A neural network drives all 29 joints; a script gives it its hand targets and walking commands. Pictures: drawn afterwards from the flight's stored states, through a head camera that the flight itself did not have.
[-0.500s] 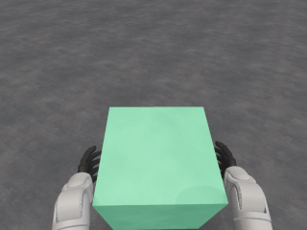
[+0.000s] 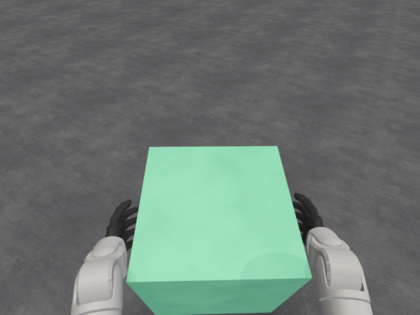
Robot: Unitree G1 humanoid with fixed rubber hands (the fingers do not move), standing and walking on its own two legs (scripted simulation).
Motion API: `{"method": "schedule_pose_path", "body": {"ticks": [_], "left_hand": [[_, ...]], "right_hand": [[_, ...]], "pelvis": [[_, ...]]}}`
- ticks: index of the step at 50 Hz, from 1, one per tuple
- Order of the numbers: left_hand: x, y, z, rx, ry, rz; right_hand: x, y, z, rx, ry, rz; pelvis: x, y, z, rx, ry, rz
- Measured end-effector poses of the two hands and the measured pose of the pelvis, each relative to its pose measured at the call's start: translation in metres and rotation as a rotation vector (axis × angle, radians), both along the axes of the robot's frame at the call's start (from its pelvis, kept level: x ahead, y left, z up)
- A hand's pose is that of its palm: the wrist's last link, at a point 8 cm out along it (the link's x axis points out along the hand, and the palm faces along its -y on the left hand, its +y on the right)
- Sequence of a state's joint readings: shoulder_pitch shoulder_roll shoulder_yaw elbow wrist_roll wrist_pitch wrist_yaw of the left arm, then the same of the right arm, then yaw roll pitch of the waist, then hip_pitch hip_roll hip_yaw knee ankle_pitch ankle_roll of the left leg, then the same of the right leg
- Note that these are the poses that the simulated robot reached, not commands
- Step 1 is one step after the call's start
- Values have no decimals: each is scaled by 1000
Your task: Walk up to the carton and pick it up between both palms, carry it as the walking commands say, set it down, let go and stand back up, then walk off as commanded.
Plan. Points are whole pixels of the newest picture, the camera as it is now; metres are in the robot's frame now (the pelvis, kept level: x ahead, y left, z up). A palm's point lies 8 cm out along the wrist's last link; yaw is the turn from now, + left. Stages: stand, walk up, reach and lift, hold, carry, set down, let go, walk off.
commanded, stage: carry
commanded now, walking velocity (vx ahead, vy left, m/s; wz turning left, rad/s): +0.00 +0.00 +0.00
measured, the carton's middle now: (213, 234) +0.31 +0.00 -0.04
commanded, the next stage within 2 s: none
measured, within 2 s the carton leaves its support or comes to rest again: neither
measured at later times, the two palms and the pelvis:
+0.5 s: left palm (117, 240) +0.26 +0.18 +0.04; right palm (310, 232) +0.26 -0.18 +0.04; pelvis +0.00 +0.00 +0.00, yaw +0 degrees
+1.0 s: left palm (117, 239) +0.27 +0.18 +0.03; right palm (309, 232) +0.26 -0.18 +0.03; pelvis +0.01 +0.01 +0.00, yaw -1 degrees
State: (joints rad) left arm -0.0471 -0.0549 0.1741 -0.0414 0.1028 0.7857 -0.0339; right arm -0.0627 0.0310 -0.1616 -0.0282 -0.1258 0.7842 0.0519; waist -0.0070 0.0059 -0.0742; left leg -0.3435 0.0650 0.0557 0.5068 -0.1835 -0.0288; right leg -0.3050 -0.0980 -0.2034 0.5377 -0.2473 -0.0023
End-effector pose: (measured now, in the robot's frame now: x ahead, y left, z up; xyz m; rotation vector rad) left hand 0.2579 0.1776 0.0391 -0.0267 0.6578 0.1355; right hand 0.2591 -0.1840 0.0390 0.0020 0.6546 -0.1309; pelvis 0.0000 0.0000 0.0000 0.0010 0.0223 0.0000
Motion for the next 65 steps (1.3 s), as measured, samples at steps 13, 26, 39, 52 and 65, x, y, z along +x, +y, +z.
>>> {"method": "schedule_pose_path", "body": {"ticks": [13, 26, 39, 52, 65], "left_hand": [[2, 1, -3, 6, -2, -8], [4, 2, -4, 13, -4, -15], [6, 3, -5, 18, -4, -20], [8, 3, -6, 23, -5, -27], [9, 3, -7, 27, -5, -32]], "right_hand": [[1, 1, -2, -5, -3, 0], [3, 2, -3, -8, -4, 0], [4, 3, -4, -12, -5, 0], [4, 3, -5, -16, -6, 0], [5, 3, -6, -19, -7, 0]], "pelvis": [[2, 2, 0, 2, 2, -2], [4, 4, 0, 2, 2, -4], [5, 5, 1, 2, 3, -7], [6, 5, 1, 3, 3, -10], [6, 6, 1, 3, 3, -14]]}}
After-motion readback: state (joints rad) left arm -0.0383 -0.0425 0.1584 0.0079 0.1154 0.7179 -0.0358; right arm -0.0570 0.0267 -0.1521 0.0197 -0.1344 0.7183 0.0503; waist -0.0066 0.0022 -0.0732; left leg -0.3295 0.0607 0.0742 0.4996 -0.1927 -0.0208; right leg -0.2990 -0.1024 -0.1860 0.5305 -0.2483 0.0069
